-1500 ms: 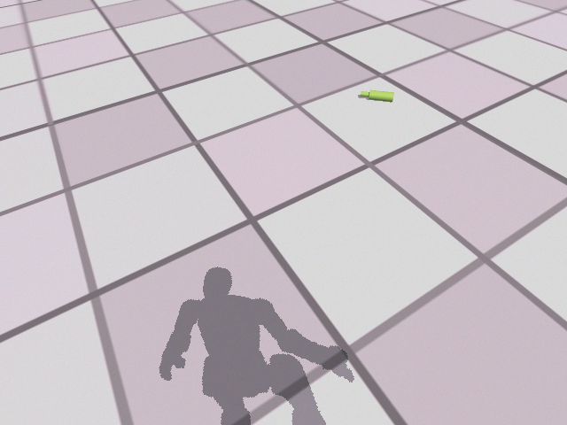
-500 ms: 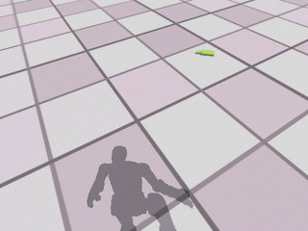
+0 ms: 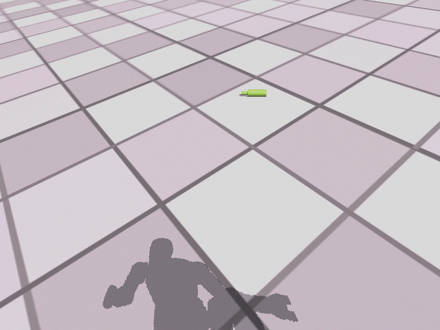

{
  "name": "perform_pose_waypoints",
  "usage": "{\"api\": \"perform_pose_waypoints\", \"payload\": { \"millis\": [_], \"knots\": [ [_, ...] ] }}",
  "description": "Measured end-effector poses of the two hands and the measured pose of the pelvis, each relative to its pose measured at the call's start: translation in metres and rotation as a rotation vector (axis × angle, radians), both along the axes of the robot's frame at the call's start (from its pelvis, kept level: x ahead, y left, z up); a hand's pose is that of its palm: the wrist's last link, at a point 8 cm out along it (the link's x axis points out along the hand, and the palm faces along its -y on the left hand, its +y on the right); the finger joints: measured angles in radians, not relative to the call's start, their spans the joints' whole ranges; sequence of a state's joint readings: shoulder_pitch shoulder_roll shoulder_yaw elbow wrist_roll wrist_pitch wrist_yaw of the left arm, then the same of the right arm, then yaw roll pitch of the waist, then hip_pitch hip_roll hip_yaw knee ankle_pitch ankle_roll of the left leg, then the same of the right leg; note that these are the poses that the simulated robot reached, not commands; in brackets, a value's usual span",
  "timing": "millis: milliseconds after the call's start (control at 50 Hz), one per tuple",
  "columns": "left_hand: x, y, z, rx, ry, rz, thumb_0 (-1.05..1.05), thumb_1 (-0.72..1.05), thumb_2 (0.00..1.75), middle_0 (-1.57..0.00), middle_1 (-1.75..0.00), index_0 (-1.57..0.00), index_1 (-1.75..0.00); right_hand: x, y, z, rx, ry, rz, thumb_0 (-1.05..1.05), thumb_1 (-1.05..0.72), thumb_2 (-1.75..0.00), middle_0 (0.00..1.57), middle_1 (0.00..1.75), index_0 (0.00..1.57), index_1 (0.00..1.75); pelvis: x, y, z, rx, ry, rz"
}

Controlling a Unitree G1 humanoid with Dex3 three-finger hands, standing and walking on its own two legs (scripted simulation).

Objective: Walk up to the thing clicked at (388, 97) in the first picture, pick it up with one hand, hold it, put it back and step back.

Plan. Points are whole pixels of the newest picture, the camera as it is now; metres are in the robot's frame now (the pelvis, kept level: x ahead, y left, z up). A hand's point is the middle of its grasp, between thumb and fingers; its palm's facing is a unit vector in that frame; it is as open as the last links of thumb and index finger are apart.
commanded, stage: walk up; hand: left
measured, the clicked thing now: (253, 93) +2.14 -0.15 -0.71
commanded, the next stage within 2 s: none
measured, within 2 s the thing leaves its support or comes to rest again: neither
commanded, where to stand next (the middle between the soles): +1.70 -0.35 m, yaw -7 degrees
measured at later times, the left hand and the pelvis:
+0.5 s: hand (133, 257) +0.34 +0.27 -0.14, palm faces -0.17 -0.93 -0.32, open 7.4 cm; pelvis +0.26 +0.00 +0.02, yaw -6 degrees
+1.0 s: hand (197, 144) +0.71 +0.13 -0.09, palm faces -0.19 -0.91 -0.36, open 7.4 cm; pelvis +0.55 -0.10 +0.03, yaw -10 degrees
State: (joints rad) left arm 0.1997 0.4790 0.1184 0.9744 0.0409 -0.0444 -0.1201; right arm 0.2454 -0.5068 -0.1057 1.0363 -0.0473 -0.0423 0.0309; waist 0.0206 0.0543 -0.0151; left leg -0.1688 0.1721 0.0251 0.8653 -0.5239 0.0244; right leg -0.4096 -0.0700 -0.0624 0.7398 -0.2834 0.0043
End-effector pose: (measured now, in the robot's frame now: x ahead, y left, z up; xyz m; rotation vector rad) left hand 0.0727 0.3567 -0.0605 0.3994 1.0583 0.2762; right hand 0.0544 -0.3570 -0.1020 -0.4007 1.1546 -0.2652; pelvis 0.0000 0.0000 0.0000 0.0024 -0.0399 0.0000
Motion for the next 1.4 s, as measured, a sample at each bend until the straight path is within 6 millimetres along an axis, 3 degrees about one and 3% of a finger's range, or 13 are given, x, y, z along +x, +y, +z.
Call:
{"api": "perform_pose_waypoints", "payload": {
  "millis": [100, 180, 320, 420, 580, 700, 820, 880, 980, 1100, 1200, 1300, 1400],
  "knots": [
    [0.010, -0.039, 0.000, -0.060, 0.049, 0.022, 0.00, 0.90, 0.90, -0.21, -0.30, -0.20, -0.30, 0.068, 0.004, 0.015, 0.063, -0.063, 0.041, 0.01, -0.91, -0.90, 0.20, 0.30, 0.20, 0.30, 0.037, -0.011, 0.018, -0.019, -0.006, -0.013],
    [0.025, -0.054, -0.005, -0.100, 0.119, 0.021, 0.00, 0.90, 0.90, -0.21, -0.30, -0.20, -0.30, 0.116, 0.014, 0.032, 0.102, -0.107, 0.077, 0.01, -0.91, -0.90, 0.20, 0.30, 0.20, 0.30, 0.073, -0.018, 0.029, -0.020, 0.005, -0.037],
    [0.099, -0.050, -0.028, -0.137, 0.160, -0.006, 0.00, 0.90, 0.90, -0.21, -0.30, -0.21, -0.30, 0.192, 0.017, 0.046, 0.059, -0.085, 0.077, 0.00, -0.90, -0.90, 0.20, 0.30, 0.21, 0.30, 0.154, -0.013, 0.025, -0.041, 0.024, -0.059],
    [0.184, -0.034, -0.050, -0.129, 0.172, -0.059, 0.01, 0.90, 0.90, -0.21, -0.30, -0.20, -0.30, 0.247, 0.022, 0.043, -0.003, -0.135, 0.038, 0.00, -0.90, -0.90, 0.20, 0.30, 0.21, 0.30, 0.218, 0.002, 0.008, -0.005, 0.020, -0.081],
    [0.352, -0.048, -0.022, -0.120, 0.077, -0.221, 0.01, 0.90, 0.90, -0.21, -0.30, -0.20, -0.30, 0.262, 0.024, 0.054, 0.016, -0.091, -0.104, 0.00, -0.90, -0.90, 0.20, 0.30, 0.21, 0.30, 0.304, -0.003, 0.028, 0.019, 0.016, -0.134],
    [0.472, -0.078, 0.000, -0.105, 0.010, -0.299, 0.00, 0.90, 0.90, -0.20, -0.30, -0.20, -0.30, 0.277, 0.007, 0.041, 0.048, 0.032, -0.168, 0.00, -0.90, -0.90, 0.20, 0.30, 0.21, 0.30, 0.374, -0.022, 0.030, 0.028, 0.021, -0.144],
    [0.588, -0.128, 0.001, -0.072, -0.069, -0.329, 0.00, 0.90, 0.90, -0.20, -0.30, -0.20, -0.30, 0.325, -0.033, 0.006, 0.069, 0.115, -0.217, 0.01, -0.90, -0.90, 0.20, 0.30, 0.21, 0.30, 0.458, -0.065, 0.008, 0.031, 0.028, -0.138],
    [0.622, -0.154, 0.001, -0.073, -0.123, -0.312, 0.00, 0.90, 0.90, -0.20, -0.30, -0.20, -0.30, 0.370, -0.049, -0.005, 0.082, 0.130, -0.213, 0.01, -0.90, -0.90, 0.20, 0.30, 0.21, 0.30, 0.490, -0.083, 0.004, 0.016, 0.014, -0.146],
    [0.636, -0.176, 0.008, -0.096, -0.069, -0.268, 0.00, 0.90, 0.90, -0.21, -0.30, -0.20, -0.30, 0.471, -0.065, 0.008, 0.108, 0.020, -0.152, 0.01, -0.91, -0.90, 0.20, 0.30, 0.20, 0.30, 0.540, -0.098, 0.023, 0.012, 0.006, -0.163],
    [0.645, -0.171, 0.002, -0.094, 0.046, -0.211, 0.00, 0.90, 0.90, -0.21, -0.30, -0.21, -0.30, 0.578, -0.080, 0.026, 0.103, -0.064, -0.077, 0.00, -0.91, -0.90, 0.20, 0.30, 0.20, 0.30, 0.604, -0.109, 0.030, -0.012, 0.022, -0.172],
    [0.669, -0.154, -0.014, -0.095, 0.112, -0.147, 0.00, 0.90, 0.90, -0.21, -0.30, -0.21, -0.30, 0.664, -0.085, 0.033, 0.071, -0.065, -0.029, 0.00, -0.90, -0.90, 0.20, 0.30, 0.20, 0.30, 0.668, -0.111, 0.024, -0.032, 0.029, -0.162],
    [0.715, -0.135, -0.043, -0.082, 0.190, -0.115, 0.00, 0.90, 0.90, -0.21, -0.30, -0.20, -0.30, 0.752, -0.083, 0.032, 0.018, -0.123, 0.001, 0.00, -0.90, -0.90, 0.20, 0.30, 0.20, 0.30, 0.738, -0.104, 0.005, -0.007, 0.025, -0.165],
    [0.789, -0.148, -0.042, -0.089, 0.192, -0.169, 0.01, 0.90, 0.90, -0.21, -0.30, -0.20, -0.30, 0.791, -0.079, 0.045, 0.023, -0.177, -0.058, 0.00, -0.90, -0.90, 0.20, 0.30, 0.21, 0.30, 0.786, -0.108, 0.014, 0.005, 0.012, -0.182]
  ]
}}
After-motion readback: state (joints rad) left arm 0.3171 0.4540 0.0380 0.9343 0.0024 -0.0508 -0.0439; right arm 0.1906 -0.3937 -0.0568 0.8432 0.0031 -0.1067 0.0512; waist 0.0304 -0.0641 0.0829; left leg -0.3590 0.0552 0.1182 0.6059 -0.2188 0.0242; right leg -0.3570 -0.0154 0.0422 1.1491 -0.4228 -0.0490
